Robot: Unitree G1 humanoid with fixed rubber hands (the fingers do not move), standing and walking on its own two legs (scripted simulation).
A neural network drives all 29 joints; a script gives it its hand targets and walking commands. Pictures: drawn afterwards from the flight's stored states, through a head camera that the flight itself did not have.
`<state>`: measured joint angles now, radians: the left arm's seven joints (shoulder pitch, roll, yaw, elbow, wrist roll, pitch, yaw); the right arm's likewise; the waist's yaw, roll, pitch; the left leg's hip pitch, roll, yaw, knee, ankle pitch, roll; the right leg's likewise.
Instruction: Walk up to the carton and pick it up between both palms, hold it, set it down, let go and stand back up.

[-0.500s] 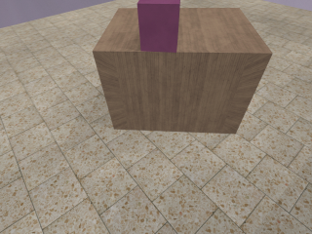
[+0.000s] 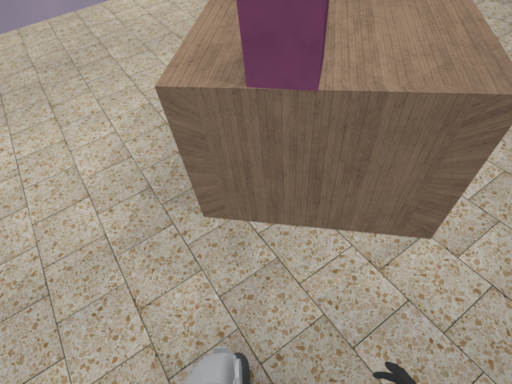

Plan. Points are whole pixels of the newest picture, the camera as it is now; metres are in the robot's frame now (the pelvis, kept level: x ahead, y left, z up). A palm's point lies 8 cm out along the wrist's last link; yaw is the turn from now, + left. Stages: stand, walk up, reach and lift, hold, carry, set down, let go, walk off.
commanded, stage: walk up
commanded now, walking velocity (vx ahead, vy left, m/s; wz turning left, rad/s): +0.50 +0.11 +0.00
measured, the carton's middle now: (286, 28) +0.99 +0.01 +0.07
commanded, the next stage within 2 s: none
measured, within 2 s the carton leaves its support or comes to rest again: neither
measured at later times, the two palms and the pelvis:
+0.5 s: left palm (170, 257) +0.39 +0.26 -0.14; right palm (386, 381) +0.18 -0.16 -0.12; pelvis +0.29 +0.04 +0.00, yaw +0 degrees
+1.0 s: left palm (179, 234) +0.43 +0.23 -0.11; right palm (379, 202) +0.55 -0.22 -0.15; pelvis +0.49 +0.01 +0.01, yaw -1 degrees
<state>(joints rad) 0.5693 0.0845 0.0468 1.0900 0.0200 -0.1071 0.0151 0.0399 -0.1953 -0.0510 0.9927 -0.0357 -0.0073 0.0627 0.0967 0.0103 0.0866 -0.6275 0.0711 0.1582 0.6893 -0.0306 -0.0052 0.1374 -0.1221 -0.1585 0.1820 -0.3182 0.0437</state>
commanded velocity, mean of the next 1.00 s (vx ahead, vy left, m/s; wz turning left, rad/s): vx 0.40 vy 0.03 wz -0.04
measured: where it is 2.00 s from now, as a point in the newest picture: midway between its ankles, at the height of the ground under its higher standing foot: (281, 299)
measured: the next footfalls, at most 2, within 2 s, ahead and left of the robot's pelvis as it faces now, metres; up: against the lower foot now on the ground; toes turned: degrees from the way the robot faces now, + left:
left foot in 0.10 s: +0.21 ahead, +0.13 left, +0.00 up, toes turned +9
right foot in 0.64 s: +0.54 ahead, -0.07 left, +0.00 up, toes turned -10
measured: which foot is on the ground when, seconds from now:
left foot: up 0.00-0.08, down 0.10-0.64, up 0.66-1.00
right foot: down 0.00-0.10, up 0.12-0.62, down 0.64-1.00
